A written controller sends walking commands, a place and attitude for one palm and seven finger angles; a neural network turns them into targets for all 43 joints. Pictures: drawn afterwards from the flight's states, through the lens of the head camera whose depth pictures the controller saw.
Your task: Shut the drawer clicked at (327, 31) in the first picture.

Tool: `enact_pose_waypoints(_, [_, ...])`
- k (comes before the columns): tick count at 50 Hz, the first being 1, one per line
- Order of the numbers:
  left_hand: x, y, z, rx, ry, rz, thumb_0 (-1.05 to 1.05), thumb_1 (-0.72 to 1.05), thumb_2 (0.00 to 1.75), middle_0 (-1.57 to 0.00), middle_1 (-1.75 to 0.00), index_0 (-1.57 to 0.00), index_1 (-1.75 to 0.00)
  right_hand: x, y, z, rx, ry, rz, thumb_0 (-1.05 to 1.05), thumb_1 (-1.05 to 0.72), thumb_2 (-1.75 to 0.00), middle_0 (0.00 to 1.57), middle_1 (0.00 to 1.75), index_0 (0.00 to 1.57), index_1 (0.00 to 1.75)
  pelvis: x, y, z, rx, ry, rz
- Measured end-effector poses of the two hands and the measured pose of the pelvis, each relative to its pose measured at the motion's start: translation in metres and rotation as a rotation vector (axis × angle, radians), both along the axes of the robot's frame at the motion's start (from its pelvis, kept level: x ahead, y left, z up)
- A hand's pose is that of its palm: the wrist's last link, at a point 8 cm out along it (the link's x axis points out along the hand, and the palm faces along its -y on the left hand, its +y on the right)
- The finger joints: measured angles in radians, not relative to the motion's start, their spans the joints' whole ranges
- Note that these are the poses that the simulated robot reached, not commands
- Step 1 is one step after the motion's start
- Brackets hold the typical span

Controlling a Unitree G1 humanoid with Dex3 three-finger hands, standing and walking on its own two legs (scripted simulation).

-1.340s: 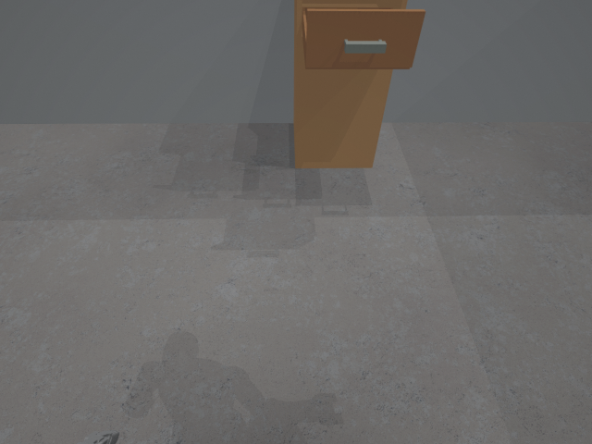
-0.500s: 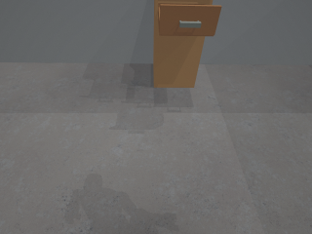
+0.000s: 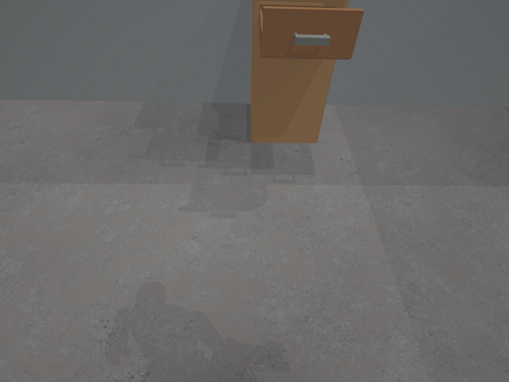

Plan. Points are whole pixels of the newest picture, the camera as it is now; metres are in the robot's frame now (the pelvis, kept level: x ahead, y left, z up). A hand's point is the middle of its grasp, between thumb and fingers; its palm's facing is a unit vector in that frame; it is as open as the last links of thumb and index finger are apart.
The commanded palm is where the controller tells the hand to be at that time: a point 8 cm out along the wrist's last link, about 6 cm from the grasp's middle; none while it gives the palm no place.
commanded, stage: look at it before walking up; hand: left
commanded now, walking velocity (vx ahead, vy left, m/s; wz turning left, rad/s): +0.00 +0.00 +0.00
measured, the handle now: (311, 37) +1.29 -0.14 +0.00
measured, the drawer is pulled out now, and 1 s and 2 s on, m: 0.30 0.30 0.30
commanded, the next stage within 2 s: walk to a spot facing it in 0.10 s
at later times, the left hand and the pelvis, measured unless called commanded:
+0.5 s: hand out of the picture +0.06 +0.19 -0.18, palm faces -0.10 -0.97 -0.23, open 7.4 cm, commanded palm none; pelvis +0.03 -0.01 -0.01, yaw -8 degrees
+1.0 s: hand (166, 361) +0.20 +0.18 -0.20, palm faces -0.23 -0.96 -0.17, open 7.4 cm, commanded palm none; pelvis +0.21 -0.01 -0.02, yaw -21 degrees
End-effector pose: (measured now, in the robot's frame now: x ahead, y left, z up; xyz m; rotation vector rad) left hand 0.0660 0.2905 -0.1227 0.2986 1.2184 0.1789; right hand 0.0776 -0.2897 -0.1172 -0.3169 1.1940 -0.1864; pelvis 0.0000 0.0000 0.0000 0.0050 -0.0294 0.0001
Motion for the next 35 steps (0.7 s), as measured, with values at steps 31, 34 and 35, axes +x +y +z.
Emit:
enact_pose_waypoints(31, [0.008, -0.082, -0.031, -0.110, 0.117, -0.033, 0.00, 0.90, 0.90, -0.20, -0.30, -0.20, -0.30, -0.053, 0.009, -0.046, 0.128, 0.155, -0.224, 0.01, -0.91, -0.90, 0.20, 0.30, 0.20, 0.30, 0.057, -0.033, -0.022, -0.007, 0.006, -0.167])
enact_pose_waypoints(34, [0.007, -0.094, -0.024, -0.124, 0.164, -0.040, 0.00, 0.90, 0.90, -0.20, -0.30, -0.20, -0.30, -0.027, 0.006, -0.035, 0.132, 0.116, -0.240, 0.01, -0.91, -0.90, 0.20, 0.30, 0.20, 0.30, 0.072, -0.036, -0.012, -0.001, 0.015, -0.198])
enact_pose_waypoints(35, [0.007, -0.097, -0.022, -0.128, 0.186, -0.048, 0.00, 0.90, 0.90, -0.20, -0.30, -0.20, -0.30, -0.015, 0.005, -0.031, 0.134, 0.088, -0.247, 0.01, -0.91, -0.90, 0.20, 0.30, 0.20, 0.30, 0.077, -0.036, -0.009, 0.002, 0.019, -0.208])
